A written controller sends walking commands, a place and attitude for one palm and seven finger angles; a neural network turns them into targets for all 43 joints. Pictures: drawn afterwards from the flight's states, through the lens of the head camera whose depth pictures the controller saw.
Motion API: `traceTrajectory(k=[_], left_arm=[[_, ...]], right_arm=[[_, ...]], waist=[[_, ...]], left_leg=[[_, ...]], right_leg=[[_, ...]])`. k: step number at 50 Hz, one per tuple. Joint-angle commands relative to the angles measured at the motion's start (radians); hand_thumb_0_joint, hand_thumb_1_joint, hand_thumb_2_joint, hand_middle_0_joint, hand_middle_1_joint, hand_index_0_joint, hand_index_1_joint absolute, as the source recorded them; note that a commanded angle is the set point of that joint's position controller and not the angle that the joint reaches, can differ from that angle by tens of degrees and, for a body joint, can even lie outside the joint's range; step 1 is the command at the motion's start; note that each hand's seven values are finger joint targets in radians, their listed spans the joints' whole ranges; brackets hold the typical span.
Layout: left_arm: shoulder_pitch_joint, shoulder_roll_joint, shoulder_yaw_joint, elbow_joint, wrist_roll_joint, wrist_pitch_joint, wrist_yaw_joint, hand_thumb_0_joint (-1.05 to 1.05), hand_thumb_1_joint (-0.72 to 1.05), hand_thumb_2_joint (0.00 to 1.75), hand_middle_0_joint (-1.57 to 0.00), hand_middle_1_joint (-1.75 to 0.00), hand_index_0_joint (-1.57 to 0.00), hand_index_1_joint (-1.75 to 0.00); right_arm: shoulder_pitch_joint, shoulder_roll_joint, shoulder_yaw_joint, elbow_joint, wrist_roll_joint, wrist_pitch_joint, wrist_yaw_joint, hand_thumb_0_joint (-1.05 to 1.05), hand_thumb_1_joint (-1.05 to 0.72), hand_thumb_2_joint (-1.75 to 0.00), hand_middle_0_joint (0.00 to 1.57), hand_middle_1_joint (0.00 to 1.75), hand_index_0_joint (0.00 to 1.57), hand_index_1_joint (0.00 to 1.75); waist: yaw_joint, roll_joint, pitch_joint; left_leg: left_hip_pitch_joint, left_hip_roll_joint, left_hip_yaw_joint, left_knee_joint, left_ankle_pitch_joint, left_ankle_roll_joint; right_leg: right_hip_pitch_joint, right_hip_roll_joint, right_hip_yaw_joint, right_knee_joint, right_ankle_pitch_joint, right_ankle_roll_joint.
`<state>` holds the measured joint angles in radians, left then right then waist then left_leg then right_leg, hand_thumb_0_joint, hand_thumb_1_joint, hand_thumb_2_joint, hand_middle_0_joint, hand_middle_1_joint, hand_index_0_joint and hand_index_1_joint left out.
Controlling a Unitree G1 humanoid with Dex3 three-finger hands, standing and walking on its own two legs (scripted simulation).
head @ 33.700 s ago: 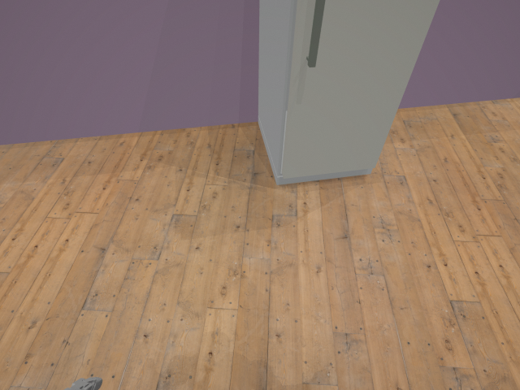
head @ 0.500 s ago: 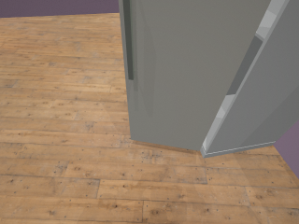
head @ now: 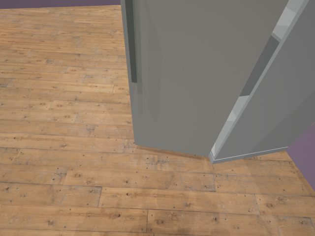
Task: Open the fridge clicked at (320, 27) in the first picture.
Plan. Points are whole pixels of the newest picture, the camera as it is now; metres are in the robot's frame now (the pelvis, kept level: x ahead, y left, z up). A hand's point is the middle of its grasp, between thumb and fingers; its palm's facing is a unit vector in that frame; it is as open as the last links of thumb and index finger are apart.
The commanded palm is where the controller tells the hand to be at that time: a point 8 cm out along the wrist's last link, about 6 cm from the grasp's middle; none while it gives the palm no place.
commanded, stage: look to check the result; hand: left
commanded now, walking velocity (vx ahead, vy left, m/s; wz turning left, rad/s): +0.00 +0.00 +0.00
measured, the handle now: (133, 28) +0.73 +0.13 +0.15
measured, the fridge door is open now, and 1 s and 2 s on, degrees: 68 68 68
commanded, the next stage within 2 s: stand and wait in 0.12 s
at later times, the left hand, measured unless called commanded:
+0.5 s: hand out of the picture +0.08 +0.23 -0.17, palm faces -0.05 -0.95 -0.30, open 7.3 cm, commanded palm none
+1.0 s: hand out of the picture +0.07 +0.22 -0.17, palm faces -0.04 -0.96 -0.29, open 7.3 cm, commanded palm none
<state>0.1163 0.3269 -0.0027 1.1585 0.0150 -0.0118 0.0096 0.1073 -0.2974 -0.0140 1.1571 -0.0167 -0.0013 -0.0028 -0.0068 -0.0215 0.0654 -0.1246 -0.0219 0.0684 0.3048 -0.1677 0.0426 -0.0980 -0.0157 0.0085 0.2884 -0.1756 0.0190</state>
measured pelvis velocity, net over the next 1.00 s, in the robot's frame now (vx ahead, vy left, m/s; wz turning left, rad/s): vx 0.01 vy -0.01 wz -0.01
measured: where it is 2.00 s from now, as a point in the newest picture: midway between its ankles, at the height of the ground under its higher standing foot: outside the picture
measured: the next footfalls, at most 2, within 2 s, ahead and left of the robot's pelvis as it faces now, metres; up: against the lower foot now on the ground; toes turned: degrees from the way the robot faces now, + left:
none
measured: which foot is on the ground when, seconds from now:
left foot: down 0.00-1.00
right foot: down 0.00-1.00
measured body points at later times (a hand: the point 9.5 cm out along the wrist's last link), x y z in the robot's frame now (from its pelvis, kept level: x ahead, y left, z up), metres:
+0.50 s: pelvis +0.01 +0.00 +0.00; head +0.03 +0.01 +0.45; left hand +0.08 +0.28 -0.15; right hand +0.08 -0.29 -0.14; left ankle +0.00 +0.09 -0.75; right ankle -0.01 -0.13 -0.75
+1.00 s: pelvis +0.01 -0.01 +0.00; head +0.03 +0.00 +0.45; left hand +0.08 +0.27 -0.15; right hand +0.07 -0.29 -0.14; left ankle +0.00 +0.09 -0.75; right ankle -0.01 -0.13 -0.75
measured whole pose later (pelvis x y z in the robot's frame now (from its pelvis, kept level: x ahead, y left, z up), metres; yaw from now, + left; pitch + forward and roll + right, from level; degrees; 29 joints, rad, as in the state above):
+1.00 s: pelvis +0.01 -0.01 +0.00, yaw +0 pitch -1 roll +0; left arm 0.13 0.30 -0.01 1.16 0.01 -0.02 0.01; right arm 0.12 -0.27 -0.01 1.16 -0.02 0.00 -0.01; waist -0.01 -0.02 0.05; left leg -0.09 -0.01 0.07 0.28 -0.18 0.03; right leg -0.07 0.00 0.01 0.27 -0.19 0.00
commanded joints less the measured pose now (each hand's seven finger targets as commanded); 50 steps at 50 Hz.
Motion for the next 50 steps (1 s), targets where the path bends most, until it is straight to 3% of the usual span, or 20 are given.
traceTrajectory(k=[1, 10, 13, 25, 29, 31, 39, 50], left_arm=[[-0.027, 0.175, 0.029, -0.052, 0.002, -0.023, 0.013, 0.0, 0.9, 0.9, -0.2, -0.3, -0.2, -0.3], [-0.029, 0.177, 0.029, -0.056, 0.004, -0.024, 0.014, 0.0, 0.9, 0.9, -0.2, -0.3, -0.2, -0.3], [-0.036, 0.173, 0.027, -0.057, 0.003, -0.022, 0.012, 0.0, 0.9, 0.9, -0.2, -0.3, -0.2, -0.3], [-0.018, 0.168, 0.029, -0.058, 0.002, -0.026, 0.015, 0.0, 0.9, 0.9, -0.2, -0.3, -0.2, -0.3], [-0.02, 0.16, 0.028, -0.053, 0.001, -0.023, 0.015, 0.0, 0.9, 0.9, -0.2, -0.3, -0.2, -0.3], [-0.013, 0.157, 0.027, -0.052, 0.001, -0.023, 0.016, 0.0, 0.9, 0.9, -0.2, -0.3, -0.2, -0.3], [-0.007, 0.15, 0.026, -0.045, 0.0, -0.022, 0.016, 0.0, 0.9, 0.9, -0.2, -0.3, -0.2, -0.3], [0.003, 0.145, 0.027, -0.043, 0.001, -0.024, 0.017, 0.0, 0.9, 0.9, -0.2, -0.3, -0.2, -0.3]], right_arm=[[-0.024, -0.196, -0.029, -0.054, 0.003, -0.022, -0.017, 0.0, -0.9, -0.9, 0.2, 0.3, 0.2, 0.3], [-0.027, -0.2, -0.026, -0.062, 0.002, -0.022, -0.017, 0.0, -0.9, -0.9, 0.2, 0.3, 0.2, 0.3], [-0.033, -0.196, -0.025, -0.06, 0.001, -0.021, -0.016, 0.0, -0.9, -0.9, 0.2, 0.3, 0.2, 0.3], [-0.013, -0.191, -0.024, -0.059, 0.003, -0.023, -0.02, 0.0, -0.9, -0.9, 0.2, 0.3, 0.2, 0.3], [-0.013, -0.183, -0.023, -0.052, 0.002, -0.022, -0.021, 0.0, -0.9, -0.9, 0.2, 0.3, 0.2, 0.3], [-0.005, -0.18, -0.024, -0.049, 0.002, -0.022, -0.022, 0.0, -0.9, -0.9, 0.2, 0.3, 0.2, 0.3], [-0.003, -0.173, -0.023, -0.043, 0.002, -0.02, -0.022, 0.0, -0.9, -0.9, 0.2, 0.3, 0.2, 0.3], [0.008, -0.165, -0.021, -0.042, 0.002, -0.021, -0.024, 0.0, -0.9, -0.9, 0.2, 0.3, 0.2, 0.3]], waist=[[-0.007, 0.028, -0.108], [-0.005, 0.017, -0.11], [-0.006, 0.03, -0.082], [-0.006, 0.019, -0.125], [-0.007, 0.029, -0.091], [-0.006, 0.022, -0.113], [-0.006, 0.019, -0.083], [-0.006, 0.02, -0.09]], left_leg=[[0.086, 0.157, -0.125, -0.042, 0.197, -0.012], [0.093, 0.159, -0.122, -0.046, 0.222, -0.014], [0.08, 0.157, -0.121, -0.056, 0.189, -0.016], [0.105, 0.159, -0.118, -0.044, 0.247, -0.016], [0.093, 0.16, -0.114, -0.052, 0.229, -0.018], [0.103, 0.161, -0.112, -0.047, 0.242, -0.018], [0.094, 0.16, -0.112, -0.055, 0.208, -0.018], [0.095, 0.16, -0.11, -0.052, 0.215, -0.02]], right_leg=[[-0.01, -0.117, 0.08, -0.036, 0.164, -0.054], [-0.001, -0.114, 0.079, -0.038, 0.183, -0.053], [-0.013, -0.114, 0.081, -0.047, 0.155, -0.051], [0.017, -0.114, 0.083, -0.038, 0.22, -0.054], [0.003, -0.112, 0.079, -0.041, 0.199, -0.053], [0.013, -0.114, 0.077, -0.037, 0.212, -0.054], [-0.006, -0.111, 0.08, -0.047, 0.183, -0.053], [-0.001, -0.109, 0.084, -0.044, 0.203, -0.056]])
